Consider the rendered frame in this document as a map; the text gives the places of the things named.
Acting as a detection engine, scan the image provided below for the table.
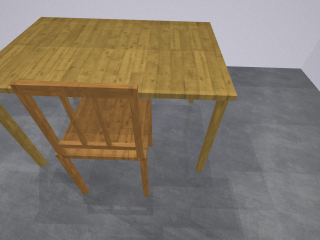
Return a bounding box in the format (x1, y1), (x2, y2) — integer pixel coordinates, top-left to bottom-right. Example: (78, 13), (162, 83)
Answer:
(0, 17), (237, 172)

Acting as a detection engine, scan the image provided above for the chair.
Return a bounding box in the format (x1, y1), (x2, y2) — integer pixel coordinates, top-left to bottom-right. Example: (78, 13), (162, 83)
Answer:
(9, 80), (153, 197)

